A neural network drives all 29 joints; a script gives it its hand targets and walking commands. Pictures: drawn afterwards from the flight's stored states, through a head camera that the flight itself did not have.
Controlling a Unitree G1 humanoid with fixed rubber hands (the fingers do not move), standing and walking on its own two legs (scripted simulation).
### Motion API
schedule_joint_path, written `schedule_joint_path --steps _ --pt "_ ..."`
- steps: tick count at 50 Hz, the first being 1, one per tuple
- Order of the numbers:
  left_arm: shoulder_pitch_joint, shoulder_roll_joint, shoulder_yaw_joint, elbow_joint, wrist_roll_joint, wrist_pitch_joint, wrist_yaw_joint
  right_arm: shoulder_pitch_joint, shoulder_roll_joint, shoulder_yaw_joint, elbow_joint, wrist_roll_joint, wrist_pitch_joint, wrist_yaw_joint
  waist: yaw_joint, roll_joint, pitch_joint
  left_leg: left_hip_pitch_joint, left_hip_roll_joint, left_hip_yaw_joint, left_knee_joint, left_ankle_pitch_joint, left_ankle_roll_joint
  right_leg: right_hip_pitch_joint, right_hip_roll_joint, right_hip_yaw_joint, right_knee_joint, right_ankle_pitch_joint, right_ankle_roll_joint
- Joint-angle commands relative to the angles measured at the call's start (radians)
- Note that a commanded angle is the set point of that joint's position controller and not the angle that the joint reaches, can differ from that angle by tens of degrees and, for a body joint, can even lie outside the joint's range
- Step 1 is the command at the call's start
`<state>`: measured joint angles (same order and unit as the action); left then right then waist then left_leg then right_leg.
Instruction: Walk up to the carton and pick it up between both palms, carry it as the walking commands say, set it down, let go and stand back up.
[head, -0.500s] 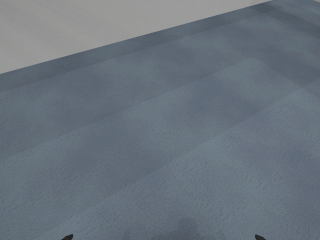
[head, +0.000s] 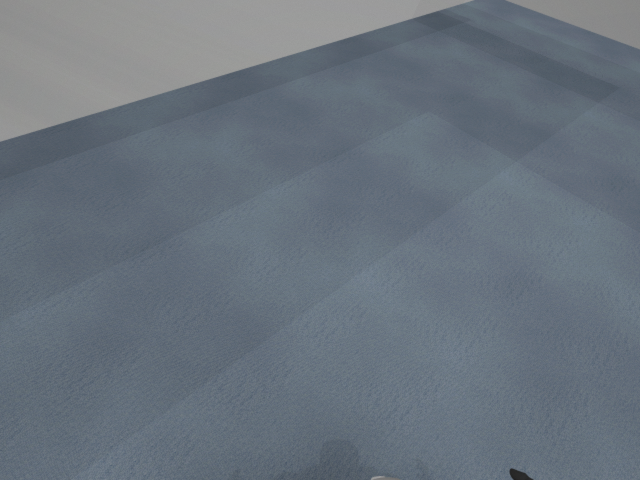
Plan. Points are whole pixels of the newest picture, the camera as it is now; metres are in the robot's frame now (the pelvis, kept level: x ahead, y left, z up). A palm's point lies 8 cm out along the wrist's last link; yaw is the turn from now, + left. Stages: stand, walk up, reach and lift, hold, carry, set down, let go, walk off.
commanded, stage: walk up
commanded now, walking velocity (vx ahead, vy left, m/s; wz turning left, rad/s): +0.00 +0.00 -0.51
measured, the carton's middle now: out of the picture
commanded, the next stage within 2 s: none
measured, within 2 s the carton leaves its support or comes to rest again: neither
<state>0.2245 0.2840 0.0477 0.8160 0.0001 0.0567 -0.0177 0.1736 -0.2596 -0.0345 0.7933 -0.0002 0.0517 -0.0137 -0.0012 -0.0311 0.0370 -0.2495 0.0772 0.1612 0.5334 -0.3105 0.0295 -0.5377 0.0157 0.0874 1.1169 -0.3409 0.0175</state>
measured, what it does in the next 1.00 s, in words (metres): walks backwards, turning right: right foot, then left foot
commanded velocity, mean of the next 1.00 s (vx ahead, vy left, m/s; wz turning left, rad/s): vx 0.00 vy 0.00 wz -0.51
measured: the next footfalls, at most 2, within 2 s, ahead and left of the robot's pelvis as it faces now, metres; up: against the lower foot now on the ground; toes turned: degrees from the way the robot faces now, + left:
right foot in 0.20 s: +0.05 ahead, -0.19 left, +0.00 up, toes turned -9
left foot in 0.50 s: +0.02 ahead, +0.06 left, +0.00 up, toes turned -10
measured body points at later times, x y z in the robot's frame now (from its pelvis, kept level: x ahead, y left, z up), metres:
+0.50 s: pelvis -0.04 -0.03 -0.01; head +0.02 -0.03 +0.43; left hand +0.14 +0.20 -0.15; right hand +0.00 -0.32 -0.13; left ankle -0.02 +0.06 -0.74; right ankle +0.01 -0.19 -0.74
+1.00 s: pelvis -0.07 -0.07 -0.01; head -0.05 -0.10 +0.43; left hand +0.17 +0.11 -0.13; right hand -0.12 -0.35 -0.15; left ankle -0.04 +0.07 -0.70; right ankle -0.08 -0.21 -0.74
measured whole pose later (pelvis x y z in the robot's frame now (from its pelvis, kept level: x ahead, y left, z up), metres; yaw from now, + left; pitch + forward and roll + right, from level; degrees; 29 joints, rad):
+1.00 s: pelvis -0.07 -0.07 -0.01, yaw -31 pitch -1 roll +1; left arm 0.17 0.28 0.05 0.80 0.00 0.03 -0.01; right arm 0.19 -0.27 -0.04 0.78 0.00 0.05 -0.01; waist 0.00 0.01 0.09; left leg -0.33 0.10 0.13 0.89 -0.53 -0.04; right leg -0.40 0.01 0.09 0.63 -0.22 0.02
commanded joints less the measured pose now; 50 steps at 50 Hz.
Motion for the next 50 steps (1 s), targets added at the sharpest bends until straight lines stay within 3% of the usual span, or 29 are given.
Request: schedule_joint_path --steps 1,5,8,9,10,11,12,13,14,20,22,23,24,25,26,27,28,30,34,36,39,42,43,44,45,46,47,48,50 --pt "-0.035 0.06 0.019 -0.07 0.016 -0.008 -0.011 0.075 -0.138 -0.042 -0.04 -0.028 -0.033 -0.01 -0.02 0.188 -0.079 0.353 0.269 -0.053 -0.134 0.565 0.092 -0.111 -0.053 -0.133 -0.135 -0.099 0.073" --pt "-0.099 0.038 0.01 -0.102 -0.009 -0.013 -0.016 0.166 -0.192 -0.067 -0.01 -0.03 -0.031 -0.006 -0.057 0.293 -0.106 0.337 0.283 0.006 -0.068 0.818 0.054 0.038 -0.038 -0.181 -0.384 -0.128 0.053" --pt "-0.01 0.069 0.029 -0.07 -0.004 -0.026 -0.017 0.091 -0.202 -0.077 -0.026 -0.015 -0.024 0.001 -0.001 0.259 -0.193 0.266 0.287 0.057 0.043 0.698 0.005 0.207 -0.032 -0.191 -0.562 0.012 0.024" --pt "0.048 0.095 0.039 -0.049 0.008 -0.039 -0.014 0.078 -0.191 -0.075 -0.031 -0.006 -0.021 0.003 0.038 0.186 -0.224 0.179 0.244 0.083 0.175 0.509 -0.035 0.331 -0.049 -0.115 -0.682 0.109 -0.004" --pt "0.091 0.174 0.059 -0.035 0.025 -0.052 -0.008 0.075 -0.157 -0.066 -0.045 -0.001 -0.02 0.009 0.072 -0.018 -0.248 -0.049 0.141 0.08 0.328 0.093 -0.077 0.519 -0.163 0.069 -0.692 0.421 -0.063" --pt "0.116 0.277 0.082 -0.04 0.039 -0.053 0.004 0.025 -0.073 -0.042 -0.082 -0.009 -0.013 0.011 0.079 -0.326 -0.193 -0.327 -0.005 0.062 0.493 -0.391 -0.123 0.573 -0.353 0.38 -0.683 0.733 -0.134" --pt "0.107 0.276 0.081 -0.048 0.047 -0.048 0.012 0.006 -0.075 -0.032 -0.084 -0.017 -0.003 0.008 0.062 -0.314 -0.113 -0.35 0.013 -0.102 0.536 -0.348 -0.1 0.434 -0.378 0.449 -0.722 0.614 -0.175" --pt "0.108 0.233 0.071 -0.043 0.037 -0.031 0.017 -0.061 -0.091 -0.026 -0.099 -0.014 0.001 0.011 0.081 -0.271 -0.043 -0.277 0.004 -0.163 0.535 -0.297 -0.091 0.298 -0.306 0.407 -0.787 0.357 -0.178" --pt "0.045 0.206 0.067 -0.062 0.041 -0.022 0.02 -0.058 -0.114 -0.036 -0.107 -0.007 0.002 0.021 0.061 -0.286 0.025 -0.237 0.001 -0.158 0.517 -0.225 -0.097 0.196 -0.241 0.351 -0.829 0.149 -0.151" --pt "0.017 0.193 0.063 -0.055 0.059 -0.018 0.028 -0.02 -0.079 -0.044 -0.082 0.011 -0.011 0.014 0.038 -0.187 -0.09 -0.087 -0.074 -0.139 0.238 -0.233 -0.089 0.297 -0.186 0.4 -0.798 0.339 -0.164" --pt "0.004 0.187 0.06 -0.058 0.051 -0.02 0.028 0.02 -0.061 -0.04 -0.067 0.02 -0.021 0.004 0.012 -0.157 -0.123 0.053 -0.092 -0.123 0.038 -0.153 -0.081 0.264 -0.157 0.376 -0.764 0.368 -0.134" --pt "-0.034 0.183 0.053 -0.07 0.041 -0.022 0.028 0.08 -0.067 -0.041 -0.051 0.023 -0.025 -0.002 -0.032 -0.141 -0.156 0.228 -0.084 -0.112 -0.151 -0.059 -0.061 0.173 -0.109 0.31 -0.727 0.305 -0.07" --pt "-0.044 0.123 0.04 -0.084 0.033 -0.027 0.027 0.137 -0.124 -0.058 -0.034 0.014 -0.029 -0.005 -0.063 -0.035 -0.189 0.426 0.035 -0.205 -0.27 -0.058 -0.021 -0.007 0.003 0.19 -0.648 0.142 0.026" --pt "-0.024 0.042 0.03 -0.096 0.021 -0.026 0.027 0.146 -0.246 -0.079 -0.038 -0.011 -0.022 -0.005 -0.064 0.342 -0.165 0.423 0.354 -0.478 -0.327 -0.121 0.06 -0.185 0.13 -0.002 -0.335 -0.174 0.05" --pt "-0.042 0.073 0.042 -0.094 0.032 -0.015 0.031 0.079 -0.251 -0.069 -0.067 -0.023 -0.015 0.0 -0.045 0.305 -0.103 0.209 0.465 -0.423 -0.33 -0.104 0.113 -0.165 0.011 -0.045 -0.102 -0.189 0.068" --pt "-0.042 0.089 0.043 -0.095 0.034 0.0 0.026 0.015 -0.226 -0.054 -0.078 -0.027 -0.011 0.0 -0.035 0.275 -0.043 0.063 0.448 -0.389 -0.37 -0.154 0.136 -0.145 -0.011 -0.032 0.039 -0.168 0.073" --pt "-0.045 0.102 0.047 -0.096 0.03 0.004 0.009 -0.04 -0.198 -0.041 -0.099 -0.025 -0.014 0.001 -0.011 0.189 0.016 -0.025 0.376 -0.298 -0.369 -0.127 0.098 -0.085 -0.031 -0.031 0.097 -0.082 0.069" --pt "-0.011 0.105 0.058 -0.069 0.027 0.003 -0.012 -0.061 -0.113 -0.023 -0.104 -0.018 -0.035 -0.008 0.022 0.161 -0.004 0.094 0.262 -0.152 -0.298 0.15 0.06 -0.083 -0.027 -0.066 0.121 0.004 0.073" --pt "-0.003 0.077 0.022 -0.053 0.008 -0.007 -0.003 0.059 -0.133 -0.034 -0.064 -0.014 -0.028 -0.008 -0.015 0.197 -0.098 0.387 0.259 -0.054 -0.123 0.687 0.075 -0.126 -0.034 -0.128 -0.074 -0.068 0.087" --pt "-0.083 0.058 0.004 -0.088 -0.014 -0.01 -0.007 0.128 -0.16 -0.045 -0.047 -0.02 -0.02 -0.009 -0.059 0.249 -0.092 0.391 0.279 -0.028 -0.081 0.78 0.073 -0.061 -0.043 -0.159 -0.259 -0.109 0.079" --pt "-0.087 0.045 0.009 -0.101 -0.017 -0.016 -0.012 0.151 -0.196 -0.058 -0.034 -0.024 -0.012 -0.006 -0.07 0.289 -0.118 0.333 0.295 -0.01 -0.051 0.738 0.059 0.056 -0.029 -0.191 -0.438 -0.112 0.059" --pt "-0.001 0.082 0.035 -0.072 -0.002 -0.035 -0.007 0.115 -0.193 -0.059 -0.041 -0.017 -0.012 0.001 -0.015 0.21 -0.191 0.226 0.27 0.03 0.072 0.561 0.004 0.242 -0.033 -0.161 -0.648 0.051 0.013" --pt "0.043 0.118 0.048 -0.059 0.009 -0.045 -0.004 0.123 -0.161 -0.051 -0.044 -0.01 -0.011 0.002 0.02 0.105 -0.201 0.099 0.217 0.035 0.193 0.359 -0.032 0.36 -0.083 -0.05 -0.699 0.171 -0.025" --pt "0.09 0.207 0.07 -0.047 0.022 -0.05 0.004 0.097 -0.107 -0.038 -0.068 -0.01 -0.008 0.007 0.048 -0.178 -0.172 -0.169 0.082 0.051 0.346 -0.148 -0.066 0.496 -0.239 0.2 -0.706 0.477 -0.093" --pt "0.123 0.275 0.078 -0.04 0.034 -0.045 0.016 0.028 -0.064 -0.021 -0.114 -0.007 -0.003 0.006 0.066 -0.358 -0.123 -0.344 -0.012 -0.031 0.473 -0.356 -0.088 0.476 -0.364 0.446 -0.729 0.609 -0.157" --pt "0.151 0.251 0.066 -0.022 0.024 -0.032 0.023 -0.058 -0.079 -0.024 -0.118 -0.001 0.003 -0.001 0.087 -0.297 -0.081 -0.279 0.001 -0.156 0.479 -0.335 -0.088 0.322 -0.336 0.477 -0.79 0.395 -0.186" --pt "0.095 0.219 0.056 -0.043 0.023 -0.022 0.022 -0.069 -0.102 -0.034 -0.116 0.004 0.004 0.003 0.068 -0.227 -0.016 -0.214 0.004 -0.174 0.478 -0.268 -0.092 0.185 -0.264 0.423 -0.839 0.087 -0.158" --pt "0.03 0.211 0.051 -0.057 0.026 -0.016 0.026 -0.072 -0.116 -0.036 -0.119 0.005 0.001 0.008 0.051 -0.216 0.01 -0.191 -0.013 -0.155 0.468 -0.222 -0.092 0.147 -0.222 0.4 -0.866 0.002 -0.14" --pt "-0.025 0.193 0.048 -0.061 0.025 -0.013 0.033 -0.056 -0.104 -0.037 -0.106 0.014 0.001 0.013 0.028 -0.221 -0.034 -0.166 -0.048 -0.134 0.4 -0.22 -0.099 0.203 -0.18 0.377 -0.843 0.177 -0.141"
